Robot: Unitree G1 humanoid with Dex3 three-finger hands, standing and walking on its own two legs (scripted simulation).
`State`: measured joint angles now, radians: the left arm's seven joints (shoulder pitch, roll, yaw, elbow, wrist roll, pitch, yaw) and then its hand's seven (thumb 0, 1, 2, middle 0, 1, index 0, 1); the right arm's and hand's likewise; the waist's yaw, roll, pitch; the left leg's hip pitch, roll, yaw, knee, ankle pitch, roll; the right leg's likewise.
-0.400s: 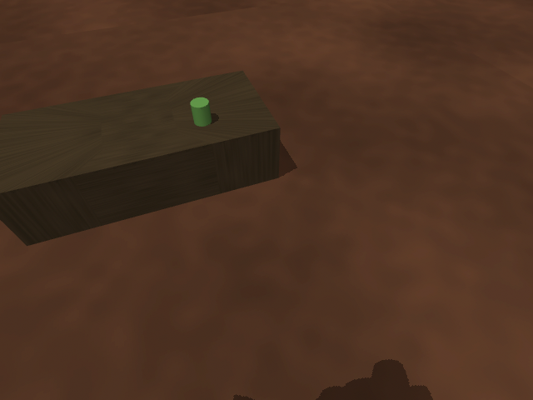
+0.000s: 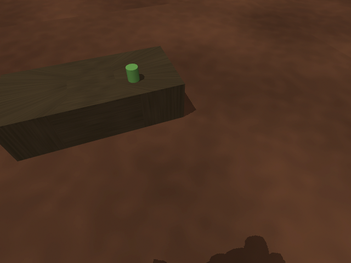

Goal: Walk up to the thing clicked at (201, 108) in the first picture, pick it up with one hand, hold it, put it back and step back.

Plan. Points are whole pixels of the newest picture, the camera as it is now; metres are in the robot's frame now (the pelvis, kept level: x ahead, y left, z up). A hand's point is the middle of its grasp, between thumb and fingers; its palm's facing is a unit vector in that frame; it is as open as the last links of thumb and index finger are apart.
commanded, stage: stand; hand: right
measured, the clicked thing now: (132, 73) +1.35 +0.31 -0.40
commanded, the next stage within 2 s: walk up in 0.72 s
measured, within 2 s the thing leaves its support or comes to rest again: neither
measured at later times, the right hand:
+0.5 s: hand out of the picture +0.08 -0.25 -0.16, palm faces -0.03 +0.94 -0.33, open 7.4 cm
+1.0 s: hand out of the picture +0.15 -0.24 -0.14, palm faces -0.17 +0.91 -0.39, open 7.4 cm
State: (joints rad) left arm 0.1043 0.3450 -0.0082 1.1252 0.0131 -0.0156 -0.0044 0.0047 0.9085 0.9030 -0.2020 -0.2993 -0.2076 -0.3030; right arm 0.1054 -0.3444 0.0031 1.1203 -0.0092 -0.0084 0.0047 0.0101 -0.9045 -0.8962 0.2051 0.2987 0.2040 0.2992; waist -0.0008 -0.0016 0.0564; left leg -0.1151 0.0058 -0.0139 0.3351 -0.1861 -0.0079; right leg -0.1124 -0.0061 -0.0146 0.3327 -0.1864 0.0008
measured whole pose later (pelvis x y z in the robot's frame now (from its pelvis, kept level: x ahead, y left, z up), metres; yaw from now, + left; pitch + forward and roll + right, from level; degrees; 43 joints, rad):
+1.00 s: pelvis +0.05 +0.05 -0.01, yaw +9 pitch -2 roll -2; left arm 0.24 0.45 0.09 0.97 0.05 -0.07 -0.04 0.01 0.90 0.90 -0.21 -0.30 -0.21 -0.30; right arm 0.24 -0.44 -0.12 0.96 -0.05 0.02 0.12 0.01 -0.91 -0.90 0.20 0.30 0.20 0.30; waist 0.02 0.00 0.05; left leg -0.44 0.13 0.01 0.69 -0.28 0.00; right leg -0.02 -0.08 -0.15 0.41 -0.34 0.02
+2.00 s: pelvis +0.43 +0.21 -0.02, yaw +22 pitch -3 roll +1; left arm 0.34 0.44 0.05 0.89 0.01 -0.04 -0.04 0.01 0.91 0.90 -0.20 -0.30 -0.21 -0.30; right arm 0.23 -0.40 -0.06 0.81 0.00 -0.08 0.05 0.01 -0.90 -0.90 0.21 0.30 0.20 0.30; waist 0.03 -0.06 0.08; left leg -0.31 0.00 0.07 0.61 -0.24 0.04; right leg -0.40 -0.09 -0.02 1.12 -0.40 -0.05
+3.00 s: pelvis +0.72 +0.29 -0.02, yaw +22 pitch -4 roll +1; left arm 0.28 0.42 0.04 0.92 0.01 -0.03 -0.03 0.01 0.91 0.90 -0.20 -0.30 -0.21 -0.30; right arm 0.28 -0.40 -0.04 0.85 -0.01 -0.06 0.02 0.01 -0.90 -0.90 0.21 0.30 0.21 0.30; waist -0.01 -0.04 0.11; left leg -0.22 0.04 0.10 0.57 -0.29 0.02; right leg -0.46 -0.09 -0.02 0.77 -0.24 -0.01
